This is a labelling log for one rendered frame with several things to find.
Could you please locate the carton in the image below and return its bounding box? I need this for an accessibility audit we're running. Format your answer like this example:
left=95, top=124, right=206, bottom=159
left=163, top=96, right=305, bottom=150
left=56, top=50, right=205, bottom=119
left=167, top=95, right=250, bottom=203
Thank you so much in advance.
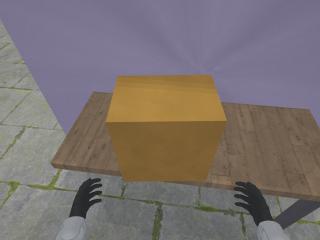
left=106, top=74, right=227, bottom=182

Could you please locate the robot left hand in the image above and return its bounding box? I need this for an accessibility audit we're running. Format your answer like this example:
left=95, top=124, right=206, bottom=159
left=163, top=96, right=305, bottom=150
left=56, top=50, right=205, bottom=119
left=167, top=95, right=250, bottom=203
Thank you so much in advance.
left=69, top=178, right=102, bottom=219

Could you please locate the left robot forearm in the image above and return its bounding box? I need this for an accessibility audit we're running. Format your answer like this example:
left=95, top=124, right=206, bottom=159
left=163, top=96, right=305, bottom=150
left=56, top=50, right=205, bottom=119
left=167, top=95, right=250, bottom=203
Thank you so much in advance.
left=56, top=216, right=87, bottom=240

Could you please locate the robot right hand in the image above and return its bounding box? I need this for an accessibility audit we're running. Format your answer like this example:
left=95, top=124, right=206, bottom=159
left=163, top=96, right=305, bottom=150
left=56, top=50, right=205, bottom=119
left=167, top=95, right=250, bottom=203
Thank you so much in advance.
left=233, top=181, right=273, bottom=227

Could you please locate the right robot forearm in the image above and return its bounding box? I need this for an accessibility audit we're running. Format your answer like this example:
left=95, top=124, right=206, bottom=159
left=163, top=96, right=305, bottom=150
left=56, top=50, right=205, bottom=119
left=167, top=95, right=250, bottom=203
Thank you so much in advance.
left=256, top=220, right=290, bottom=240

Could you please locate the table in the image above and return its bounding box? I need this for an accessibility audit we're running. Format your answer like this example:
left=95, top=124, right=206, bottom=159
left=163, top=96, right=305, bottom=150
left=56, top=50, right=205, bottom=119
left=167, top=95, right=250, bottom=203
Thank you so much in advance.
left=50, top=91, right=320, bottom=230

